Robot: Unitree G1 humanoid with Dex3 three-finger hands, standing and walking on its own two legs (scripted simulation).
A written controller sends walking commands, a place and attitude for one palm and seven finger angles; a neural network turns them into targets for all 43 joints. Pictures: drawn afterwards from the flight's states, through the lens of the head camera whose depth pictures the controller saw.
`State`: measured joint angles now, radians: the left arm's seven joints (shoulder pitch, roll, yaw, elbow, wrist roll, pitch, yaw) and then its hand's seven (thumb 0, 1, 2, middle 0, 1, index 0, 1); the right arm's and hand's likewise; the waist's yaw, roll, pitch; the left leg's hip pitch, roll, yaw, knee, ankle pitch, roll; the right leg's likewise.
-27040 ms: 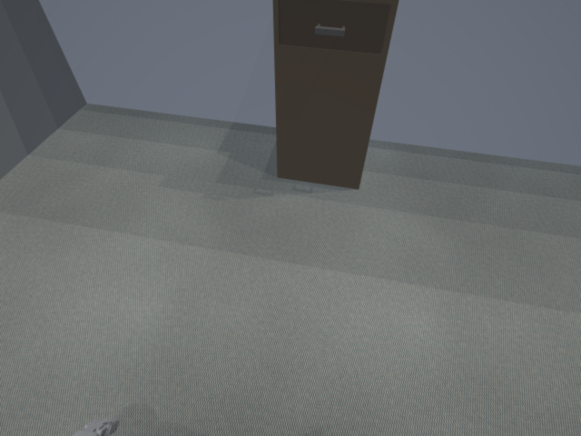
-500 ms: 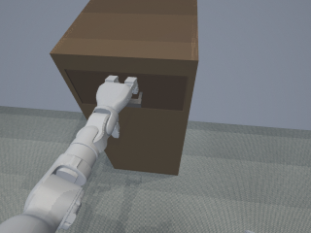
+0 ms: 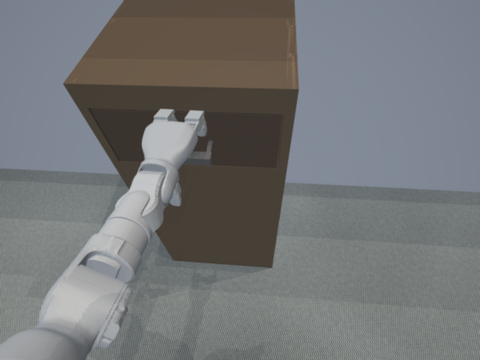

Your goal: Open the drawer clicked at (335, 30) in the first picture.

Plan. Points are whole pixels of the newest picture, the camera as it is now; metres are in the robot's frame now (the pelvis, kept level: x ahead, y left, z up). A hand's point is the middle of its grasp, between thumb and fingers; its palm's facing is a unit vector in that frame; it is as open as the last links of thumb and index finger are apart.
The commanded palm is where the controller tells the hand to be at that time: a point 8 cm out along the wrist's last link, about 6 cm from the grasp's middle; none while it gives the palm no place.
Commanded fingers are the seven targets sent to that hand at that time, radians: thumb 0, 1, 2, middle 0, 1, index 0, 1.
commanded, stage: lower the fingers behind the handle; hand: left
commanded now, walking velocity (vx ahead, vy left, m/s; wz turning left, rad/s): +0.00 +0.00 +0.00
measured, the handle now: (188, 150) +0.52 +0.12 +0.01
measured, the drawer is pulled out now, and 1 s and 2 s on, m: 0.00 0.00 0.00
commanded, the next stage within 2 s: lift the fingers back up to retry in 1.66 s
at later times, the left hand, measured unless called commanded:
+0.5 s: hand (176, 167) +0.46 +0.13 +0.03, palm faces +0.03 -0.01 -1.00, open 13.8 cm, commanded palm +0.43 +0.13 +0.09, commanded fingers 0.00 -0.50 0.30 -0.30 -1.20 -0.30 -1.20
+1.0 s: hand (181, 173) +0.45 +0.12 +0.02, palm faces +0.02 -0.01 -1.00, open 13.9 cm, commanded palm +0.42 +0.14 +0.06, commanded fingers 0.00 -0.50 0.30 -0.30 -1.20 -0.30 -1.20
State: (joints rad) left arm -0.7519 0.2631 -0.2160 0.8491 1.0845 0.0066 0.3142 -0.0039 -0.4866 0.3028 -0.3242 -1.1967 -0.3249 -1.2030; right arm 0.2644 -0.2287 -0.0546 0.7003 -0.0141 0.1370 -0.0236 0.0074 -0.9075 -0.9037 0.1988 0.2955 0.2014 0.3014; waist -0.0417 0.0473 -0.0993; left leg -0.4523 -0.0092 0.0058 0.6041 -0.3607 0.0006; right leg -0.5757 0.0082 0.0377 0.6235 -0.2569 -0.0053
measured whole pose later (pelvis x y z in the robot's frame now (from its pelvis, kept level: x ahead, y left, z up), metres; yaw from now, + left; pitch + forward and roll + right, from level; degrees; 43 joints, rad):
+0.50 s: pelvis -0.01 +0.00 -0.01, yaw +0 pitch +15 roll +1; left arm -0.80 0.26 -0.22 0.96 1.10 0.04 0.38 0.00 -0.49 0.30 -0.32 -1.20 -0.32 -1.20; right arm 0.24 -0.23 -0.06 0.70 -0.02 0.12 -0.02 0.01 -0.91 -0.90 0.20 0.30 0.20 0.30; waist -0.06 0.04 -0.11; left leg -0.55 -0.01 0.00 0.67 -0.38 0.00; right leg -0.66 0.01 0.03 0.67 -0.27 -0.01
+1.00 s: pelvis -0.01 +0.00 -0.01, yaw +0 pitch +15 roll +1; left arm -0.80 0.25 -0.19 1.02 1.11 0.08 0.41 0.00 -0.49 0.30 -0.29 -1.19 -0.30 -1.20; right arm 0.25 -0.23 -0.05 0.71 -0.02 0.12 -0.03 0.01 -0.91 -0.90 0.20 0.30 0.20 0.30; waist -0.08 0.03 -0.12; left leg -0.59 0.00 0.01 0.70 -0.38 0.00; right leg -0.71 0.02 0.04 0.70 -0.27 -0.01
